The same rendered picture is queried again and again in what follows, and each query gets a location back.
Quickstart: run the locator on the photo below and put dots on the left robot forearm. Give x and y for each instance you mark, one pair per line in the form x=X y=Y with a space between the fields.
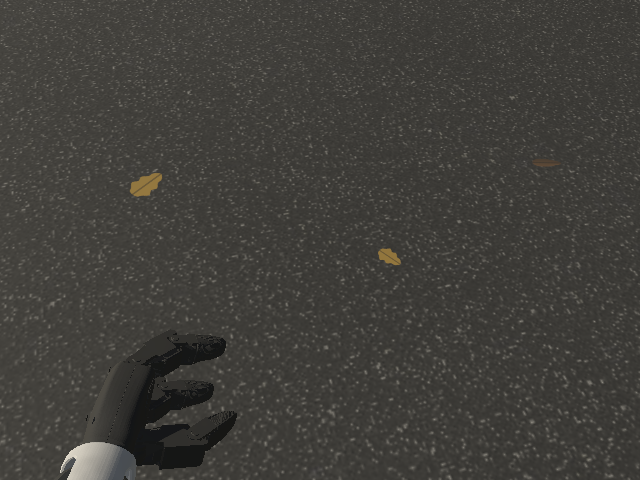
x=98 y=461

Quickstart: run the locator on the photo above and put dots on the robot left hand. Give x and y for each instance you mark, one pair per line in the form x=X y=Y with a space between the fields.
x=136 y=393

